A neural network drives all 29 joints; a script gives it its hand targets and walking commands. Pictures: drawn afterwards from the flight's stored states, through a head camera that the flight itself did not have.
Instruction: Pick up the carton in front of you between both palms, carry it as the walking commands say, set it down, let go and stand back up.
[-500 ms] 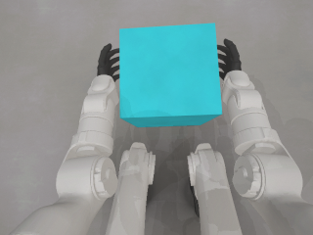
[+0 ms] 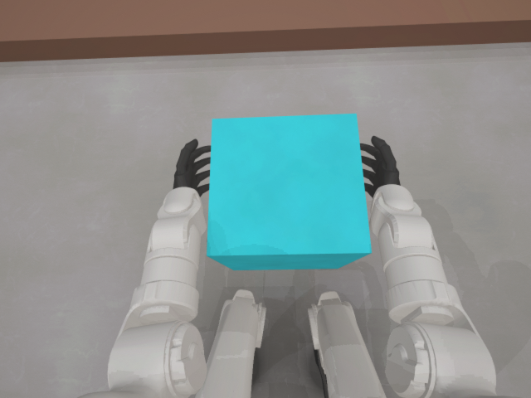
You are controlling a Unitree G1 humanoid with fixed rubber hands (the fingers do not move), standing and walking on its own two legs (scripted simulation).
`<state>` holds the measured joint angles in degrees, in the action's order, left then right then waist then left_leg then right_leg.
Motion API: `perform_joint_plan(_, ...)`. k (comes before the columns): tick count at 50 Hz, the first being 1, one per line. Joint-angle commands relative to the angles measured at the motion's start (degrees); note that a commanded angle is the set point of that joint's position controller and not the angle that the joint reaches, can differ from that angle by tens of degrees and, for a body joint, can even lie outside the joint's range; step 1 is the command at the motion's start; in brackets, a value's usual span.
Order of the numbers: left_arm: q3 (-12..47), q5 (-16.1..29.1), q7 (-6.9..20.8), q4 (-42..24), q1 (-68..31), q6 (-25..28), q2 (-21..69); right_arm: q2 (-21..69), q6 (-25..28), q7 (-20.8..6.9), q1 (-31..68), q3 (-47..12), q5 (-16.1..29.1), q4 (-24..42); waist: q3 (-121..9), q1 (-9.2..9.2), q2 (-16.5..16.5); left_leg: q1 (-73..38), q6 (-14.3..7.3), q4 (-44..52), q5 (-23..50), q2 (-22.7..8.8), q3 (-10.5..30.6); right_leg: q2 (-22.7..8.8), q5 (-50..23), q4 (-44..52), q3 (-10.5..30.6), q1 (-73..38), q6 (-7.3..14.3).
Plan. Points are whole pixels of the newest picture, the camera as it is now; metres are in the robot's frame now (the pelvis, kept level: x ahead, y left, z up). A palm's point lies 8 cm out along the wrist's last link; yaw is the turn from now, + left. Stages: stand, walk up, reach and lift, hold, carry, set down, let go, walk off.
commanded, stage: reach and lift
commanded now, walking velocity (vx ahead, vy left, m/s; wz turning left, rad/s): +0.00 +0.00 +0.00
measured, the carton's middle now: (284, 205) +0.43 +0.01 -0.12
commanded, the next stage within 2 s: hold in 1.92 s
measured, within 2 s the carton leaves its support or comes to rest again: neither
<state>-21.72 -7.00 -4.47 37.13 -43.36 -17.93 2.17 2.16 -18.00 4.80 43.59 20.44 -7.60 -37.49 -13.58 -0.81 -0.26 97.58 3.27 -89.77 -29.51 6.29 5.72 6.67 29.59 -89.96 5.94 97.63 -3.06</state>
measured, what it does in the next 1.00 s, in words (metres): rises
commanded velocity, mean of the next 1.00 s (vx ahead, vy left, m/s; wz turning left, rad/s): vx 0.00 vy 0.00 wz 0.00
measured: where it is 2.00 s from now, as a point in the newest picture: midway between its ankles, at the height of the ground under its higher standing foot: (284, 378)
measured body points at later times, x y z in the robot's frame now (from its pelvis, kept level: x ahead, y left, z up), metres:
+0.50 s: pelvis +0.06 +0.00 +0.15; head +0.14 +0.00 +0.59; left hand +0.40 +0.16 +0.11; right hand +0.40 -0.15 +0.11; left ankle +0.08 +0.13 -0.53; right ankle +0.08 -0.13 -0.53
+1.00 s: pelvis +0.07 +0.00 +0.21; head +0.03 +0.00 +0.66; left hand +0.37 +0.15 +0.23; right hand +0.37 -0.15 +0.23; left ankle +0.09 +0.13 -0.53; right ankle +0.08 -0.13 -0.53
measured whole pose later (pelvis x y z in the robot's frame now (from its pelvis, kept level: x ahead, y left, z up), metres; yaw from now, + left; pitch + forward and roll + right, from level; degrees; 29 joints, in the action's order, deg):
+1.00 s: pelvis +0.07 +0.00 +0.21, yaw +0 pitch -2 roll +0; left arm -15.8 -15.4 -0.5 23.4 -15.5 -33.8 8.8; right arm 8.7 -33.8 0.6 15.4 15.5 -15.1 -23.5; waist -4.1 -0.1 -0.1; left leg 10.9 0.7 -26.4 -13.3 2.8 8.3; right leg 2.9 13.5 -26.6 8.5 10.9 -0.6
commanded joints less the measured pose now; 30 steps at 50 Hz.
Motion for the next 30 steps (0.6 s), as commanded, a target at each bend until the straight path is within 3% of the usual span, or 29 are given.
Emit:
perform_joint_plan(1,34.04,7.66,14.57,0.81,-32.2,0.23,62.24,62.88,0.79,-14.06,32.92,-33.53,7.68,-0.04,-46.31,-0.46,-0.61,-32.06,-1.12,13.85,12.43,3.83,-7.68,3.82,-11.53,13.91,-7.6,-32.01,1.02)
perform_joint_plan(19,34.19,3.86,14.67,0.86,-12.58,2.68,62.45,62.81,3.27,-13.91,13.2,-33.89,4.44,0.61,-30.05,0.11,0.0,-55.28,-2.47,35.75,19.22,1.76,-2.66,1.3,-19.13,35.95,-2.66,-55.73,1.99)
perform_joint_plan(30,38.14,3.94,15.57,-4.14,-1.94,-0.76,62.48,62.89,-0.14,-14.97,2.46,-37.47,4.6,5.26,-20.7,0.22,0.13,-73.43,-2.7,50.29,29.45,0.06,-0.68,-0.17,-29.4,50.47,-0.64,-73.22,2.22)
